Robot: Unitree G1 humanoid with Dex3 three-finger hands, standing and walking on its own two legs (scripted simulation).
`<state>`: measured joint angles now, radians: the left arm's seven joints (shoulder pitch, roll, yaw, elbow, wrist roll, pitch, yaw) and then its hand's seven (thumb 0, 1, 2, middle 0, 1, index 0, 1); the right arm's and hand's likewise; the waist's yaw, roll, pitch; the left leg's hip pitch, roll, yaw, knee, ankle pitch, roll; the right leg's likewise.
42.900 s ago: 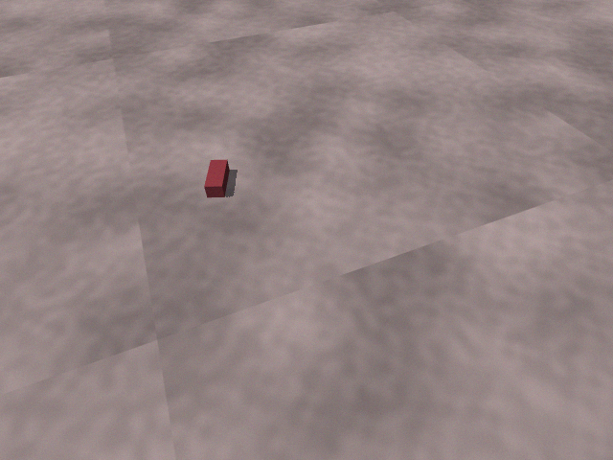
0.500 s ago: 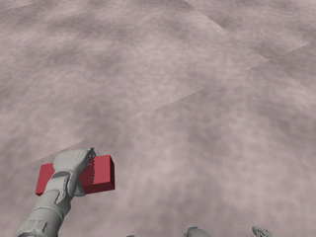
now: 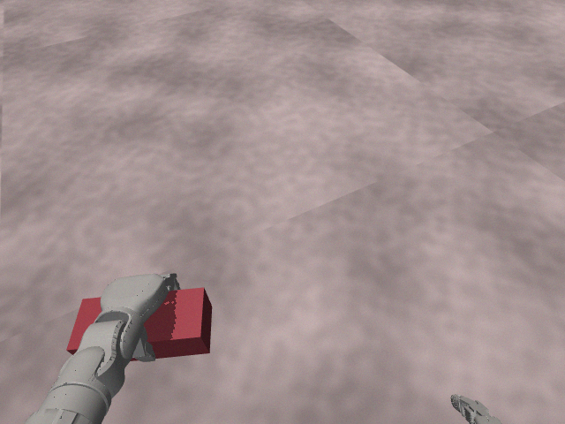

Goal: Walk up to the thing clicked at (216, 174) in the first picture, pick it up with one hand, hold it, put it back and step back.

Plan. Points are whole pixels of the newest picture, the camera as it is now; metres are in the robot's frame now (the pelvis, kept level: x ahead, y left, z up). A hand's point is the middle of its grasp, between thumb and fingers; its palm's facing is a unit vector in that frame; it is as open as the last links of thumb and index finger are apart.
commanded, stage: hold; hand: left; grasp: from above
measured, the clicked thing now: (146, 326) +0.32 +0.23 -0.09
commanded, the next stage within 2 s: crouch in 1.42 s
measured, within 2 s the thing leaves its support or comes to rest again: neither
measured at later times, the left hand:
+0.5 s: hand (147, 329) +0.29 +0.21 -0.03, palm faces -0.45 -0.04 -0.89, open 11.1 cm
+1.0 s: hand (143, 328) +0.28 +0.21 -0.01, palm faces -0.45 -0.04 -0.89, open 11.1 cm
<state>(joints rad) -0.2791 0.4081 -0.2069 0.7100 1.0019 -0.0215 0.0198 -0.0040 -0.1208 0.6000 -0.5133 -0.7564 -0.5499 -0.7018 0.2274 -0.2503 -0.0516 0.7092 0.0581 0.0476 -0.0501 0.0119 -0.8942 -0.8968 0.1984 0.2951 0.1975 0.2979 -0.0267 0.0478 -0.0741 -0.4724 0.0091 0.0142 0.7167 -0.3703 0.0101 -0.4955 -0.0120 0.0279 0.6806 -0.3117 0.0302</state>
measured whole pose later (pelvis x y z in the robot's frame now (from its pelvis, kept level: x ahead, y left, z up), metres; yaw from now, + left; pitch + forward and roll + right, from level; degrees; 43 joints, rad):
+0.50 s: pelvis -0.01 -0.01 +0.01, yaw +0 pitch +4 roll +0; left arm -0.23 0.41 -0.20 0.62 0.99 -0.02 -0.03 0.00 -0.13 0.60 -0.53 -0.75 -0.56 -0.69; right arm 0.21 -0.26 -0.05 0.69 0.06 0.06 -0.06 0.01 -0.90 -0.90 0.20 0.30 0.20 0.30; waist -0.01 0.06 -0.05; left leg -0.38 0.01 0.02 0.63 -0.32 0.00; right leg -0.42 -0.01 0.03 0.62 -0.28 0.02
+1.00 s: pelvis -0.01 -0.01 +0.02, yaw +0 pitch +1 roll +0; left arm -0.23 0.42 -0.21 0.59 0.98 -0.03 -0.07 0.00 -0.13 0.61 -0.53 -0.75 -0.56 -0.69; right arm 0.19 -0.26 -0.03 0.68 0.07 0.06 -0.07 0.01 -0.91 -0.90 0.20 0.29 0.20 0.30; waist 0.00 0.06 -0.02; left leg -0.29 0.01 0.02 0.54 -0.28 0.00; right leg -0.34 -0.01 0.03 0.55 -0.24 0.02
